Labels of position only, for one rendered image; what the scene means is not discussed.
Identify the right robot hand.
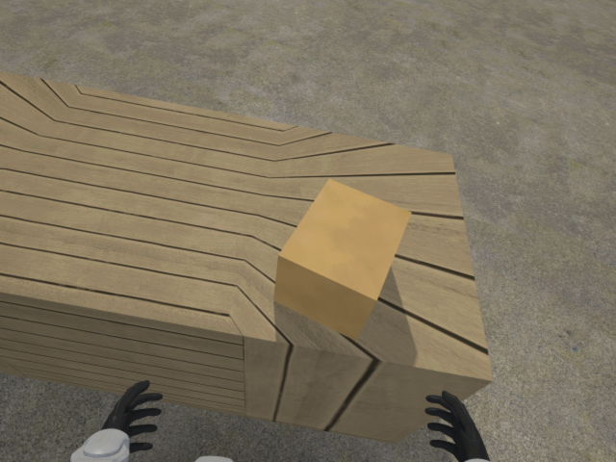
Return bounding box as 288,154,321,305
424,391,491,462

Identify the pedestal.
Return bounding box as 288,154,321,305
0,71,493,444

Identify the left robot forearm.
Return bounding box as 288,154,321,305
70,428,130,462

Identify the carton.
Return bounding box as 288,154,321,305
273,179,411,341

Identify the left robot hand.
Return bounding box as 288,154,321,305
101,380,163,453

